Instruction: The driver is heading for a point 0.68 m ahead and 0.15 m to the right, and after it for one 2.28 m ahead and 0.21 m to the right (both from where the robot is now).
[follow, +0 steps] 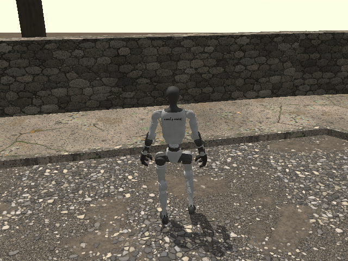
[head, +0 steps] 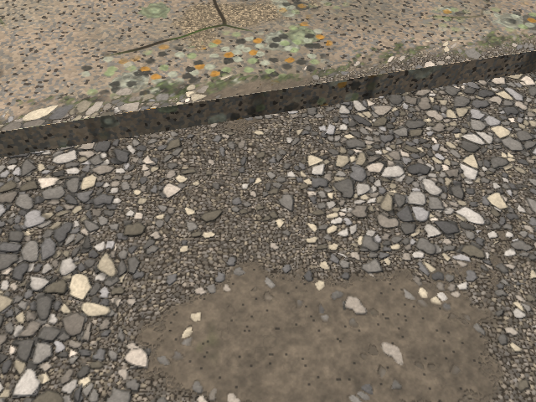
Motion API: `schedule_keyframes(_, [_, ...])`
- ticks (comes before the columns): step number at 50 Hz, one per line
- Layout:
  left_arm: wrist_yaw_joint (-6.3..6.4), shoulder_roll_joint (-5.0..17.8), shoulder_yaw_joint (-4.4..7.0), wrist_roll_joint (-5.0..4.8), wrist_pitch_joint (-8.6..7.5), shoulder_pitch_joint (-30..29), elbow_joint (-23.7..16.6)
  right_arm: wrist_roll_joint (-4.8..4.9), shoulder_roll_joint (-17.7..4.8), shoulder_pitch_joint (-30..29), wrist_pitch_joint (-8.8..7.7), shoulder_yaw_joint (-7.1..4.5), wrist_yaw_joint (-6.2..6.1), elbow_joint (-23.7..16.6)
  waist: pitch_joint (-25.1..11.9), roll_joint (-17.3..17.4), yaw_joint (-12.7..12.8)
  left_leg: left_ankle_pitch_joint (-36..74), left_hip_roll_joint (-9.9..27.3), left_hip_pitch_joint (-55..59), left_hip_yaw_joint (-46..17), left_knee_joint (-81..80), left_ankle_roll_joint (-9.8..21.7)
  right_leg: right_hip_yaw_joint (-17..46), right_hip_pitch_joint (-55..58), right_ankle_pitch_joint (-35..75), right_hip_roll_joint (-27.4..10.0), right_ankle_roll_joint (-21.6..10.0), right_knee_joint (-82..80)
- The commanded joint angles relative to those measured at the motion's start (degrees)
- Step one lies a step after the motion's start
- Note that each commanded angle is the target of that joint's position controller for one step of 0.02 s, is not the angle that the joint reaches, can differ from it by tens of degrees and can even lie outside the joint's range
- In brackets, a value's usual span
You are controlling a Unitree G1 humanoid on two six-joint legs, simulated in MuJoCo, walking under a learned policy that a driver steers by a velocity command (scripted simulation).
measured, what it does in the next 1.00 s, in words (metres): walks ahead, turning right: right foot, then left foot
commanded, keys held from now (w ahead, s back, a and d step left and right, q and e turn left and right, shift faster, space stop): w+e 0.46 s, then w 0.14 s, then no key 0.22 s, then q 0.18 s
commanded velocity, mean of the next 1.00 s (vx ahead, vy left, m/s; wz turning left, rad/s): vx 0.40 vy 0.00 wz -0.33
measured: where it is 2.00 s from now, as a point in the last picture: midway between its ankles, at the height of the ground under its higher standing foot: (322, 386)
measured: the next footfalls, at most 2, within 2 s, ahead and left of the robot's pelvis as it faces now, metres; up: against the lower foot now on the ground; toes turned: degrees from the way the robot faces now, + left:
right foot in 0.32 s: +0.33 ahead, -0.16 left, +0.00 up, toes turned -15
left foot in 0.82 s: +0.66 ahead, -0.07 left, +0.00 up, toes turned -21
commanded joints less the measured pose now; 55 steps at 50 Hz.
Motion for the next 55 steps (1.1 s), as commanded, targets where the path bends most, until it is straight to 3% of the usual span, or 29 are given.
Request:
schedule_keyframes(1, [-0.19,1.5,0.63,0.49,0.62,1.4,-3.2,-0.24,-7.4,-2.4,-0.91,-1.49,-1.02,-2.8,0.8,6.0,2.0,9.4,16.8,1.4,-9.1,-12.5,7.5,3.6,-5.5,7.7,-2.8,0.7,-3.8])
schedule_keyframes(6, [-1.97,0.3,-0.26,0.92,0.08,-7.5,-6.5,0.20,-9.1,0.1,-0.07,-1.85,-2.03,-2.7,3.0,4.8,-0.6,12.5,15.8,4.7,-1.1,-12.9,6.0,-1.4,-5.2,17.7,-1.6,0.8,-18.5])
schedule_keyframes(11, [-3.89,0.2,-0.91,0.71,0.21,-14.8,-11.2,1.33,-10.8,4.7,1.87,-2.54,-2.12,-1.8,5.2,4.9,-2.6,20.0,18.7,14.9,2.3,-8.2,5.1,-5.9,-7.4,11.7,0.2,-1.2,-25.8])
schedule_keyframes(14, [-4.51,3.3,0.51,0.54,0.56,-10.6,-12.1,2.00,-13.3,2.5,3.00,-3.24,-2.39,-3.0,0.5,8.2,1.7,46.3,18.9,17.0,4.7,3.1,3.3,-10.5,3.1,3.4,5.5,-4.3,-26.4])
schedule_keyframes(15, [-4.46,5.5,1.73,0.29,0.62,-4.3,-10.9,2.17,-13.9,1.4,3.47,-3.36,-2.47,-3.4,-3.0,8.5,5.5,52.1,18.1,15.8,5.5,12.2,2.5,-11.6,11.3,2.5,8.0,-5.9,-27.8])
schedule_keyframes(16, [-3.73,9.1,3.75,0.22,0.68,5.2,-8.5,2.32,-13.6,0.5,3.58,-3.08,-2.48,-3.9,-7.9,6.9,10.5,47.2,15.6,9.4,6.5,25.3,0.3,-10.5,26.1,6.7,10.2,-8.2,-32.4])
schedule_keyframes(17, [-2.34,15.0,5.38,0.39,1.20,11.3,-7.0,0.28,-9.3,1.7,2.91,-1.75,-2.30,-5.5,-12.4,-4.0,10.5,14.4,11.8,-7.6,6.2,44.5,-2.5,7.1,42.5,8.8,-0.9,-11.8,-32.9])
schedule_keyframes(18, [-2.62,17.8,5.23,0.66,0.34,8.3,-8.9,0.46,-3.7,4.7,0.60,0.08,-1.43,-8.8,-19.8,-12.7,4.5,-24.1,-0.9,-28.8,-5.2,61.8,-5.0,41.6,57.1,-2.5,-12.7,-23.4,-43.7])
schedule_keyframes(19, [-3.14,12.5,3.52,1.22,-0.31,9.8,-9.2,2.90,-8.7,-2.8,-1.72,-0.86,-0.58,-9.9,-19.3,-3.9,8.5,-21.9,1.6,-35.4,-14.2,63.9,-3.2,41.5,56.9,-3.1,-12.9,-20.5,-48.7])
schedule_keyframes(20, [-3.12,9.9,2.77,1.38,-1.00,7.8,-9.0,4.12,-9.1,-5.7,-2.68,-0.96,-0.27,-11.0,-12.3,-2.4,7.6,-17.0,4.0,-38.0,-13.6,61.1,-1.6,32.7,51.0,0.8,-11.1,-18.2,-48.2])
schedule_keyframes(21, [-3.12,8.0,2.17,1.14,-1.45,3.4,-9.8,3.11,-8.6,-5.4,-2.87,-0.97,-0.69,-10.0,-7.5,3.0,4.6,-12.6,6.7,-34.7,-13.7,55.7,-1.3,25.3,41.6,7.0,-8.3,-16.1,-48.1])
schedule_keyframes(22, [-2.90,6.1,1.55,1.28,-1.63,-0.2,-10.7,1.77,-9.5,-4.6,-2.34,-1.63,-1.05,-9.3,-5.7,2.9,2.4,-10.3,8.4,-30.3,-13.8,50.8,-1.8,20.2,34.6,12.1,-6.3,-14.8,-48.5])
schedule_keyframes(23, [-2.60,5.4,1.17,1.76,-1.69,-1.8,-11.6,1.42,-9.7,-3.4,-1.41,-1.93,-0.97,-9.1,-5.1,2.0,0.9,-8.8,9.4,-26.5,-14.1,48.6,-2.2,18.0,30.0,14.5,-4.9,-14.3,-49.8])
schedule_keyframes(25, [-1.97,6.1,1.13,1.66,-1.99,-1.4,-11.5,0.84,-8.3,-2.6,0.08,-1.84,-0.93,-9.1,-4.4,2.0,0.0,-6.4,9.5,-24.5,-12.8,43.9,-3.9,14.4,25.9,19.8,-4.0,-14.3,-51.4])
schedule_keyframes(28, [-0.86,7.4,1.28,1.60,-2.23,2.1,-10.1,0.14,-6.6,-7.8,0.80,-1.16,-1.12,-10.7,-2.3,1.0,1.6,2.8,8.9,-26.8,-11.5,33.6,-5.8,9.6,24.6,24.1,-2.5,-13.4,-52.9])
schedule_keyframes(33, [-0.21,7.3,0.89,1.68,-1.64,5.4,-7.9,0.40,-5.1,-16.0,-0.11,-0.11,0.04,-12.8,-0.1,-1.3,5.1,19.3,4.6,-20.9,-8.9,14.9,-4.9,4.0,23.5,27.2,0.7,-8.7,-50.8])
schedule_keyframes(37, [0.14,6.6,0.51,1.78,-0.86,6.8,-6.2,0.26,-6.7,-16.4,-0.80,-0.31,1.10,-13.4,-1.1,-2.7,5.2,17.6,2.7,-19.9,-9.7,9.5,-2.2,6.7,30.6,30.8,-2.0,-7.4,-44.4])
schedule_keyframes(39, [0.39,7.0,0.57,1.82,-0.44,5.2,-6.1,-0.16,-8.6,-12.5,-1.23,-0.89,1.25,-12.3,-2.9,-3.5,2.8,14.0,1.8,-16.3,-9.5,7.5,-0.4,8.4,33.7,35.5,-2.7,-6.3,-39.1])
schedule_keyframes(40, [0.45,6.8,0.43,1.68,-0.29,3.8,-6.3,-0.65,-9.5,-8.0,-1.53,-1.29,1.12,-10.8,-5.0,-2.9,0.1,19.2,1.1,-10.1,-8.4,4.2,0.8,7.4,33.7,39.3,-0.6,-4.8,-33.7])
schedule_keyframes(41, [0.40,5.6,-0.05,2.29,-0.34,4.3,-7.1,-1.59,-12.1,-3.1,-1.85,-1.79,0.92,-9.9,-10.7,0.4,-1.2,39.5,6.5,1.7,-12.6,7.1,3.2,5.7,29.6,32.7,3.0,-2.4,-24.5])
schedule_keyframes(42, [0.30,2.4,-1.12,2.59,-0.76,12.3,-6.3,-2.69,-14.0,1.1,-1.44,-1.67,0.72,-9.3,-19.8,10.5,0.6,58.3,19.2,21.0,-26.1,11.3,12.8,3.6,15.5,8.4,8.6,1.7,-6.6])
schedule_keyframes(43, [-0.25,2.3,-1.52,2.14,-0.53,17.7,-4.0,-0.87,-8.5,2.9,-0.34,-0.33,1.09,-7.6,-27.1,17.4,0.9,57.2,25.1,26.4,-36.2,9.2,19.0,4.7,10.1,-24.9,10.4,4.1,3.4])
schedule_keyframes(44, [-0.57,7.3,-0.43,1.55,0.02,13.9,-4.7,1.05,-7.8,0.4,0.64,0.13,1.54,-8.2,-22.3,12.5,0.1,40.5,22.6,20.6,-36.3,6.2,17.5,5.8,7.0,-25.4,8.0,4.8,6.6])
schedule_keyframes(45, [-0.26,7.7,-0.14,1.15,0.93,8.2,-5.9,1.44,-8.2,-3.8,1.67,0.04,1.44,-9.1,-15.3,8.9,0.3,25.0,20.0,13.6,-33.9,3.5,14.9,3.6,3.5,-22.0,6.3,5.4,7.4])
schedule_keyframes(46, [0.28,7.7,0.11,1.53,1.89,4.0,-7.0,1.16,-8.2,-7.6,2.52,0.19,1.19,-10.2,-9.0,6.4,0.6,15.0,17.8,5.1,-31.6,0.2,13.2,1.8,2.1,-19.4,5.3,5.6,4.7])
schedule_keyframes(48, [1.51,6.4,0.33,1.87,3.54,2.9,-7.7,0.34,-10.9,-10.6,3.90,-0.75,0.39,-11.3,-4.6,8.3,2.4,4.1,14.3,-6.3,-28.6,-4.2,10.6,0.7,6.7,-15.5,4.5,5.3,-3.2])
schedule_keyframes(50, [2.37,4.5,0.03,2.19,3.56,4.1,-7.2,-0.05,-11.4,-10.4,4.65,-1.36,-0.24,-11.6,-5.7,10.7,2.7,3.8,11.7,-8.9,-25.9,-5.1,10.1,-0.6,10.7,-13.6,5.8,5.3,-9.6])
schedule_keyframes(52, [2.71,4.3,0.01,2.13,3.27,3.8,-7.1,0.48,-11.6,-9.8,5.04,-1.85,-0.91,-11.9,-8.2,11.1,2.4,1.6,11.4,-8.3,-26.0,-5.2,10.1,-0.3,12.5,-9.9,6.2,5.3,-13.8])
schedule_keyframes(55, [2.54,4.5,-0.05,2.07,2.89,1.0,-7.9,1.06,-11.9,-9.4,5.97,-2.29,-1.75,-12.5,-8.3,11.2,1.6,-4.7,11.1,-8.8,-28.0,-5.7,9.5,0.1,13.8,-5.6,6.9,5.3,-19.1])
